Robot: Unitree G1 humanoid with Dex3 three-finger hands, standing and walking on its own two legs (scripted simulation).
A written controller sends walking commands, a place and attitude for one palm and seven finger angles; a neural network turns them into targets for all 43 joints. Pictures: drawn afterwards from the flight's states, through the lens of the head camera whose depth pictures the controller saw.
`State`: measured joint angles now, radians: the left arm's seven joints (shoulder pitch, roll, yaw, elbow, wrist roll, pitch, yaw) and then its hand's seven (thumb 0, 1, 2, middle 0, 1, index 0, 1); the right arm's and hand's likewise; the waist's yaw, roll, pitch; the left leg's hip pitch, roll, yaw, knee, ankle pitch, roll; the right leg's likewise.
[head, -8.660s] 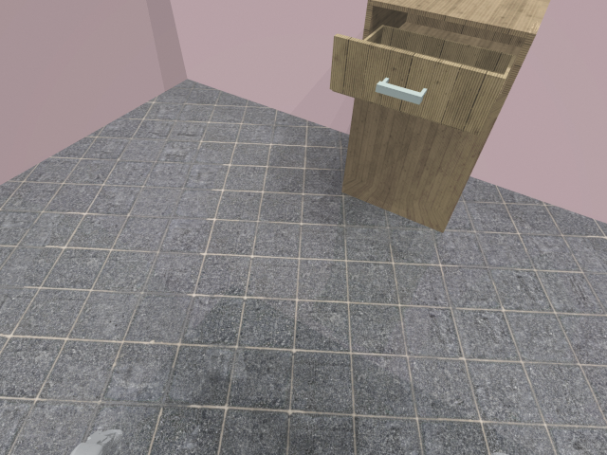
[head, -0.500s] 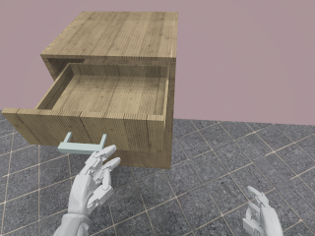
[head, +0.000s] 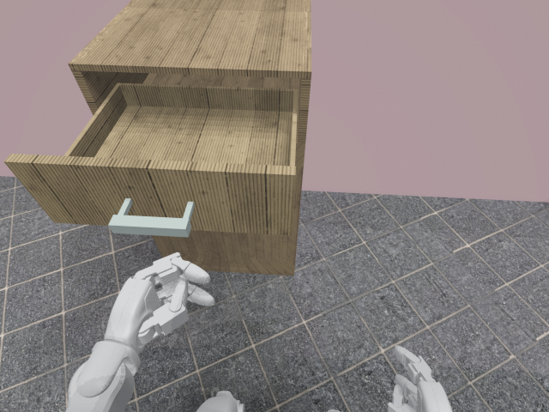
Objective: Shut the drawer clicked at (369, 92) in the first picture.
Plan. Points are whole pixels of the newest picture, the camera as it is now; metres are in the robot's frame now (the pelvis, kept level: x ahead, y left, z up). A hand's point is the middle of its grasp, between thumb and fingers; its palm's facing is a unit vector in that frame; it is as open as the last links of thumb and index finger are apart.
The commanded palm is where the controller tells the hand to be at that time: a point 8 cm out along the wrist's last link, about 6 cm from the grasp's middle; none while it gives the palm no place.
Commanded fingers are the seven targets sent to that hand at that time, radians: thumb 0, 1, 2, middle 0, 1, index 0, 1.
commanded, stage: raise the hand and make a fist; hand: left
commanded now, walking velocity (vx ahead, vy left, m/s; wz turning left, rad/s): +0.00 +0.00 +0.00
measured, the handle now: (154, 215) +0.42 +0.21 +0.04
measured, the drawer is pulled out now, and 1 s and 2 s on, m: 0.29 0.29 0.29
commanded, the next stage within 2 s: bring the fist close to the handle in 1.08 s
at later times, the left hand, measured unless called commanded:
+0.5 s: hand (135, 296) +0.23 +0.17 +0.12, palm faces +0.01 -1.00 -0.08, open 3.2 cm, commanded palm +0.19 +0.22 +0.12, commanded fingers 0.00 0.90 0.90 -1.40 -1.60 -1.40 -1.60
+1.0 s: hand (135, 300) +0.23 +0.16 +0.13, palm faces -0.05 -0.99 -0.10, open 3.3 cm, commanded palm +0.19 +0.23 +0.14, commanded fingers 0.00 0.90 0.90 -1.40 -1.60 -1.40 -1.60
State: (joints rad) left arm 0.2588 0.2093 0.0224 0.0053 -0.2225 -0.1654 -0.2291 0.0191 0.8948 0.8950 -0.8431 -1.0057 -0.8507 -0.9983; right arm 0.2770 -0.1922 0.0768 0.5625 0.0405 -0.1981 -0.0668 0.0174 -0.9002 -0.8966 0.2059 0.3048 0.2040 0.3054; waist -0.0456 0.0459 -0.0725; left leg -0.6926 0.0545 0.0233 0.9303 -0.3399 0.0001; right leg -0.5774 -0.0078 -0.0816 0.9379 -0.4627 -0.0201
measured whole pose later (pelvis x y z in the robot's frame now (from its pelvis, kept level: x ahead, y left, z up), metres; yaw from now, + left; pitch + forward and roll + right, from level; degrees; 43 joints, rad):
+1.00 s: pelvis +0.04 -0.01 +0.03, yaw +1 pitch +1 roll +0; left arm 0.50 0.26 0.15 -0.26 -0.26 -0.13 -0.28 0.02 0.89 0.89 -1.39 -1.60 -1.40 -1.59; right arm 0.24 -0.25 0.02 0.60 0.04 -0.30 -0.06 0.02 -0.90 -0.90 0.20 0.30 0.20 0.30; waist 0.00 0.05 -0.06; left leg -0.43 0.04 0.01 0.72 -0.31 -0.02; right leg -0.31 0.00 -0.10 0.71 -0.43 -0.03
